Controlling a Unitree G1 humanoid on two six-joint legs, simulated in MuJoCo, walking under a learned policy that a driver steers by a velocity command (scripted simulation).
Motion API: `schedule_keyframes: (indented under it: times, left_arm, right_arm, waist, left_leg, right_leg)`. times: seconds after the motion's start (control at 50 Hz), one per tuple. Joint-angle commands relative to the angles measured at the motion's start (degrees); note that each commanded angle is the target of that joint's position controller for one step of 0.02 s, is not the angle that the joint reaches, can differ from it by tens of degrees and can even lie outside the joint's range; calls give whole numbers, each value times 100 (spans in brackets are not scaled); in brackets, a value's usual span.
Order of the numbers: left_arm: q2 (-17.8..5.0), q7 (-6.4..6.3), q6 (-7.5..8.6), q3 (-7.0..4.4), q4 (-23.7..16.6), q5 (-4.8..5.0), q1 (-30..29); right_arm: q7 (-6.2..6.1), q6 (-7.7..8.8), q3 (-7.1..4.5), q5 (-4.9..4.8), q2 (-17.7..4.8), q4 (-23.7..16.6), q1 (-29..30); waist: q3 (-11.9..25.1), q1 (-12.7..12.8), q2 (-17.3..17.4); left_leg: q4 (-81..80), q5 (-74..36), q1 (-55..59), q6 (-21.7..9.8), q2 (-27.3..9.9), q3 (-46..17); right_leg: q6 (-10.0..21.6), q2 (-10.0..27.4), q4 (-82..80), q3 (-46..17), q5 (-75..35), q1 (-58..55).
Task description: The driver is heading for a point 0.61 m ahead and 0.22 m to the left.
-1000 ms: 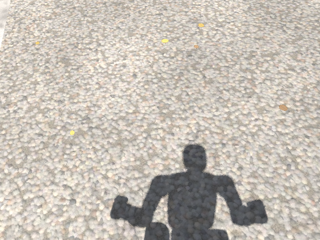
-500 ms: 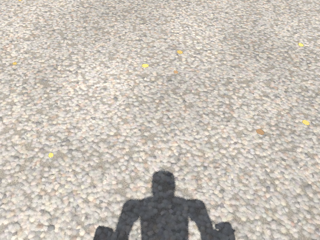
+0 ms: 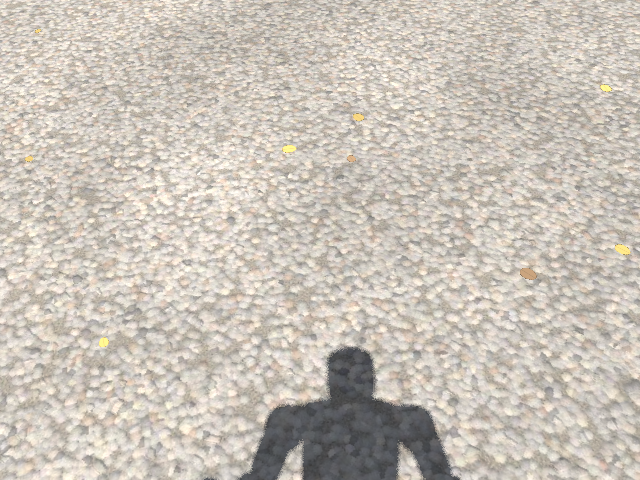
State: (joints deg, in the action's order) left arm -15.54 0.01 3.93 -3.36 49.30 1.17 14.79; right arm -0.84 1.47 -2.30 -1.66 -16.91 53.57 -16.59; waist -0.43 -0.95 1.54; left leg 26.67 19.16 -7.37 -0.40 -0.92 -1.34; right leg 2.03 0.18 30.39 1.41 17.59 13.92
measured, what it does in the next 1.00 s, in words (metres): walks ahead, turning left: left foot, then right foot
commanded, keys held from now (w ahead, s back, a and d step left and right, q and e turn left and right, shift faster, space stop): w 0.12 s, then w+q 0.74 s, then no key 0.14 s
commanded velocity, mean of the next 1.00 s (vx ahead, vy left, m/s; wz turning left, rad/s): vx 0.44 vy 0.00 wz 0.36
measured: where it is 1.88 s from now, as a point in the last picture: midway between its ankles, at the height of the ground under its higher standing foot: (295, 433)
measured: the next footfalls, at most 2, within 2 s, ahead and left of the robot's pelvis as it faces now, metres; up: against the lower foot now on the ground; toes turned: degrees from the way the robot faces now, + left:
left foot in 0.48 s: +0.40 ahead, +0.12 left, +0.00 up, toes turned +10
right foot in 0.96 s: +0.72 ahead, +0.01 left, +0.00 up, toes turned +27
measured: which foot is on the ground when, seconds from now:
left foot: down 0.00-0.00, up 0.02-0.46, down 0.48-0.98, up 1.00-1.00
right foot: down 0.00-0.50, up 0.52-0.94, down 0.96-1.00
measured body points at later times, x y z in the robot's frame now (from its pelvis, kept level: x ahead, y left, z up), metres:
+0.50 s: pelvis +0.24 +0.02 -0.03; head +0.27 +0.03 +0.42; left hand +0.16 +0.29 -0.16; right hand +0.50 -0.17 -0.11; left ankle +0.36 +0.11 -0.74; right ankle +0.01 -0.11 -0.72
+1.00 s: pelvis +0.53 +0.05 -0.01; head +0.56 +0.07 +0.43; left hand +0.64 +0.36 -0.08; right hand +0.68 -0.20 -0.13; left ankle +0.36 +0.11 -0.71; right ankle +0.68 -0.01 -0.74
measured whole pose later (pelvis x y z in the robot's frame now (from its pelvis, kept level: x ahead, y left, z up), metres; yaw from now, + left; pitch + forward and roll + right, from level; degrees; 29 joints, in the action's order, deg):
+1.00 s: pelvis +0.53 +0.05 -0.01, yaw +25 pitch +2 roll -1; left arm -15.3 0.7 7.8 -1.7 37.7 -1.8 2.9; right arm -1.2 1.4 -3.9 -0.7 -17.5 44.7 -20.2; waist -1.4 -4.4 0.8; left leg 44.7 29.2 -11.2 -2.3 6.9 -12.9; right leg 0.8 -1.4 28.8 -1.3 4.3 27.2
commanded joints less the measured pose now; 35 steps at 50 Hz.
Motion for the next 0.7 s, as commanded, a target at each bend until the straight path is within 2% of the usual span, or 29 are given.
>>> schedule_keyframes:
  times: [0.02, 0.04, 0.06, 0.08, 0.12, 0.14, 0.16, 0.2, 0.26, 0.32, 0.36, 0.38, 0.42, 0.44, 0.46, 0.48, 0.5, 0.52, 0.54, 0.56, 0.58, 0.6, 0.62, 0.66, 0.7]
  left_arm:
    - [-833, -54, 61, -275, 230, -6, 1548]
    - [-1364, 32, 113, -353, 205, -63, 1772]
    - [-1033, 57, 190, -246, 108, -81, 1309]
    - [-772, 62, 240, -164, -3, -81, 957]
    - [-645, 92, 240, -85, -81, -97, 643]
    - [-500, 81, 207, -30, -71, -131, 650]
    - [-485, 60, 189, -21, -35, -150, 744]
    - [-536, 5, 155, -31, 56, -159, 946]
    - [-641, -70, 143, -31, 93, -191, 932]
    - [-729, -111, 172, -41, 193, -153, 1074]
    - [-740, -110, 152, -52, 256, -106, 1121]
    - [-765, -111, 126, -65, 257, -92, 1082]
    - [-911, -146, 52, -113, 183, -118, 926]
    - [-995, -183, -13, -140, 139, -143, 872]
    - [-1053, -218, -95, -157, 82, -175, 804]
    - [-1060, -247, -124, -141, -2, -176, 754]
    - [-590, -187, -23, 9, -249, -270, 1143]
    - [-209, -63, 224, 176, -307, -205, 1314]
    - [-776, 8, 421, 15, -512, 36, 572]
    - [-869, 13, 517, 10, -700, 147, 174]
    - [-824, -42, 546, -2, -710, 58, 50]
    - [-852, -92, 495, -57, -685, -60, 130]
    - [-823, -98, 412, -71, -693, -130, 247]
    - [-688, -109, 279, -62, -777, -219, 307]
    - [-609, -143, 213, -40, -987, -260, -86]
  right_arm:
    - [69, 153, 56, 141, -121, -594, 895]
    - [50, 266, 22, 24, -212, -860, 971]
    - [51, 346, -71, -94, -589, -808, 914]
    - [99, 403, -93, -148, -661, -755, 842]
    - [145, 459, -126, -12, -636, -670, 873]
    - [198, 439, -131, 5, -580, -641, 887]
    - [248, 411, -106, 1, -453, -615, 875]
    - [294, 345, -61, 15, -274, -661, 1007]
    - [299, 310, 25, 19, -88, -962, 1589]
    - [356, 321, 83, 26, -38, -1219, 2104]
    - [426, 334, 82, 8, -76, -1359, 2272]
    - [468, 346, 67, 4, -125, -1418, 2297]
    - [524, 348, -23, 10, -311, -1468, 2086]
    - [527, 321, -109, 6, -461, -1415, 1709]
    - [510, 287, -243, -10, -681, -1242, 951]
    - [435, 239, -414, -20, -972, -1046, 57]
    - [321, 170, -577, 52, -1521, -1000, -666]
    - [302, 181, -515, 19, -1412, -1088, -536]
    - [281, 215, -421, 73, -1054, -1065, -402]
    - [266, 258, -374, 79, -871, -1111, -84]
    - [277, 303, -332, 87, -756, -1208, 324]
    - [273, 333, -290, 140, -623, -1307, 608]
    - [263, 333, -275, 182, -580, -1391, 758]
    - [226, 343, -289, 119, -599, -1396, 729]
    - [152, 350, -332, 108, -752, -1364, 544]
  waist:
    - [211, 842, -1117]
    - [150, 807, -1977]
    - [-264, 575, -1133]
    - [-547, 427, -851]
    - [-606, 308, -610]
    - [-537, 290, -662]
    - [-459, 312, -747]
    - [-414, 378, -648]
    - [-597, 477, -556]
    - [-764, 590, -542]
    - [-818, 551, -513]
    - [-781, 485, -526]
    - [-418, 233, -696]
    - [-86, 8, -830]
    - [384, -371, -886]
    - [834, -825, -694]
    - [1617, -697, 512]
    - [2416, -426, 974]
    - [1800, -657, 565]
    - [990, -490, 234]
    - [463, -193, -314]
    - [268, 53, -306]
    - [182, 222, -156]
    - [93, 326, -1]
    - [-59, 240, 31]
  left_leg:
    - [1551, 430, -2361, -240, -35, 79]
    - [2891, 1371, -3455, -150, 432, 18]
    - [3706, 1250, -3903, -254, -9, -416]
    - [3873, 598, -4140, -382, -254, -478]
    - [3583, -277, -4109, -395, -538, -334]
    - [3418, -584, -3920, -353, -614, -278]
    - [3331, -834, -3819, -286, -600, -163]
    - [3034, -1182, -3838, -117, -541, -42]
    - [1879, -1889, -3473, 15, -348, 68]
    - [1013, -2440, -3025, -57, -212, 310]
    - [690, -2399, -3013, -211, -161, 315]
    - [581, -2263, -2987, -314, -114, 345]
    - [601, -1809, -2572, -543, 163, 586]
    - [698, -1505, -2151, -661, 352, 713]
    - [691, -1380, -1265, -802, 557, 794]
    - [496, -1494, 201, -1019, 550, 506]
    - [536, -939, 2526, -1787, -844, -1849]
    - [-631, 230, 3409, -2581, -1896, -4786]
    - [-1037, 524, 2958, -2198, -1675, -4333]
    - [-1161, 240, 2014, -1945, -1469, -3462]
    - [-1290, -383, 997, -1797, -1209, -2861]
    - [-1387, -940, 313, -1703, -975, -2399]
    - [-1519, -1224, -174, -1709, -824, -2209]
    - [-1648, -1701, -755, -1781, -702, -1854]
    - [-1691, -1935, -1117, -1733, -536, -1535]
  right_leg:
    - [378, 1069, -1263, -1720, 237, -2338]
    - [1262, 2124, -2103, -4068, 1288, -2482]
    - [1436, 2257, -2180, -4092, 1849, -2143]
    - [1254, 2008, -2194, -3495, 1749, -2034]
    - [928, 1593, -2270, -2464, 370, -1940]
    - [777, 1408, -2296, -1923, -390, -1877]
    - [720, 1281, -2292, -1509, -1097, -1853]
    - [718, 1169, -2301, -909, -1974, -1809]
    - [669, 1028, -2526, -259, -2047, -1294]
    - [651, 1133, -2727, 114, -2040, -1150]
    - [618, 1291, -2608, 272, -2404, -1512]
    - [575, 1364, -2441, 357, -2879, -1752]
    - [445, 1444, -1719, 534, -4969, -2194]
    - [365, 1446, -1062, 617, -6036, -2373]
    - [270, 1390, -18, 704, -6593, -2251]
    - [85, 1209, 1343, 772, -6169, -1386]
    - [-237, 573, 3622, 752, -2993, 926]
    - [-336, -450, 5119, -332, 1433, 2357]
    - [-149, -81, 5363, -967, 1147, 2963]
    - [-24, 196, 4981, -842, 624, 3053]
    - [-36, 420, 4430, -769, 284, 2805]
    - [-85, 600, 4008, -773, 70, 2387]
    - [-150, 682, 3843, -786, -21, 2067]
    - [-360, 731, 3390, -644, -144, 1882]
    - [-554, 680, 2693, -515, -685, 1972]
